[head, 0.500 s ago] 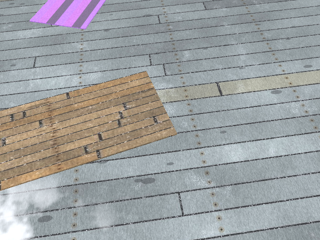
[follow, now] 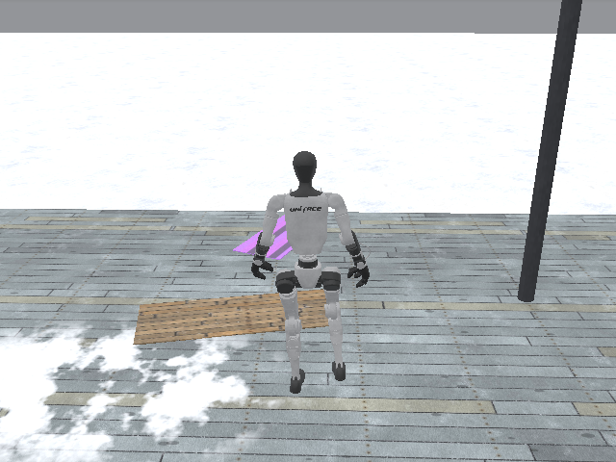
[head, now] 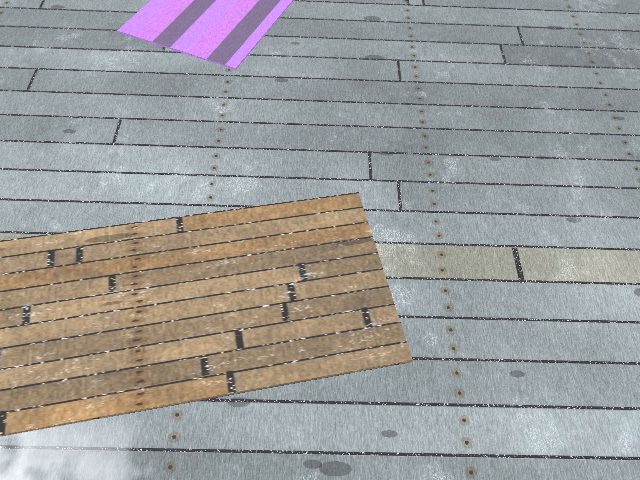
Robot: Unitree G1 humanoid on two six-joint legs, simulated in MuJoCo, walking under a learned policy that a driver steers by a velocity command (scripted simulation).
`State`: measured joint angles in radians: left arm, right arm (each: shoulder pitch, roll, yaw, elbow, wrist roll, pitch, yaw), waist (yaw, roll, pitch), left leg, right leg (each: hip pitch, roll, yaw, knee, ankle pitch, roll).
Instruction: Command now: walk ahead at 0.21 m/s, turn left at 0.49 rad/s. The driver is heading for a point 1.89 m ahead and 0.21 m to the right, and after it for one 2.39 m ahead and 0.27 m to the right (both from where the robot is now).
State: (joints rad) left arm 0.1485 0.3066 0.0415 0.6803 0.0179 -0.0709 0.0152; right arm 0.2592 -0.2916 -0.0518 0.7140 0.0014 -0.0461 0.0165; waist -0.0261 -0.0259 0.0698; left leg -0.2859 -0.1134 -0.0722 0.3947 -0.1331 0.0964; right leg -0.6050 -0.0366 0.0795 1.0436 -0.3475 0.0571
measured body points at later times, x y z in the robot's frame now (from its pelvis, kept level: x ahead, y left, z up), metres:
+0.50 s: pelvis +0.12 -0.02 -0.01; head +0.16 -0.03 +0.44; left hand +0.26 +0.25 -0.11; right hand +0.27 -0.30 -0.12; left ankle +0.09 +0.11 -0.71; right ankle +0.21 -0.13 -0.74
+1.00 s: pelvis +0.12 +0.00 +0.00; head +0.15 +0.00 +0.45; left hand +0.36 +0.21 -0.10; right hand +0.15 -0.30 -0.11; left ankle +0.14 +0.12 -0.74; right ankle +0.08 -0.14 -0.71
